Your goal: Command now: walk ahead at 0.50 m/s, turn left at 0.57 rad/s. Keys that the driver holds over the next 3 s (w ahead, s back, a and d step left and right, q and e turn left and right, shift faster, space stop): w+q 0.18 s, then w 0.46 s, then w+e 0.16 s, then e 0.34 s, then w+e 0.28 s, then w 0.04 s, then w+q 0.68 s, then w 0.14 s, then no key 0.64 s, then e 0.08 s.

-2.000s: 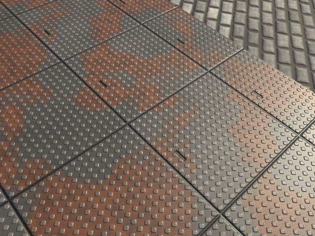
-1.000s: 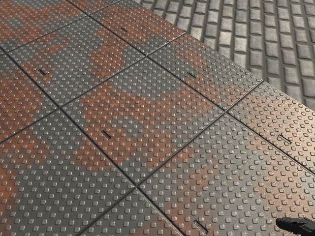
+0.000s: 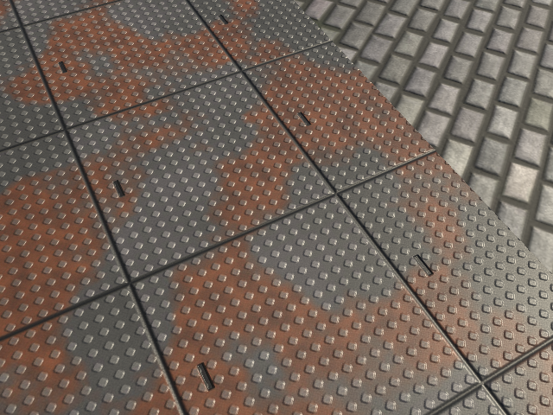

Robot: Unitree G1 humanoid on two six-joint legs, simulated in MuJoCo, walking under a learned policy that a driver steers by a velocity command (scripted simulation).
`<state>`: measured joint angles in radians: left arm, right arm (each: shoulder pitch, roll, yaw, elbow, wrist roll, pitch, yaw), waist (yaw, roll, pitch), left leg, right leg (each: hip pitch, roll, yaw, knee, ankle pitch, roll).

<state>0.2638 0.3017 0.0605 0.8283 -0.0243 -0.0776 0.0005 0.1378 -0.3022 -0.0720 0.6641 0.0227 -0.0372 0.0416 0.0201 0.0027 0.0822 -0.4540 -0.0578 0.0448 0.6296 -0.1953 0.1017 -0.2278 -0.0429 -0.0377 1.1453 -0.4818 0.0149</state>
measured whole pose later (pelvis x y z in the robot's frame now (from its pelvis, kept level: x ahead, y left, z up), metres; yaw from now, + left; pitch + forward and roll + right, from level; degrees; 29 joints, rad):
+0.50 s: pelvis +0.30 -0.03 +0.01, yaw +12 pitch +2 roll -1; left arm 0.12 0.28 0.05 0.72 0.00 -0.12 -0.03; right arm 0.36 -0.29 -0.05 0.77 0.03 -0.04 -0.01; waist -0.03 0.02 0.02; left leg -0.26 -0.07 -0.14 1.06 -0.47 0.04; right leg -0.41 0.04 -0.02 0.53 -0.16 -0.04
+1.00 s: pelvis +0.54 +0.05 +0.01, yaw +4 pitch +3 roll -1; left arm 0.36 0.31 0.06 0.82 -0.03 -0.03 0.02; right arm 0.03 -0.25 -0.03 0.64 -0.02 -0.07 0.01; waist 0.07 -0.02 0.05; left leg -0.44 0.02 0.02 0.52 -0.12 0.00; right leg -0.36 0.02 0.08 1.10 -0.56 0.04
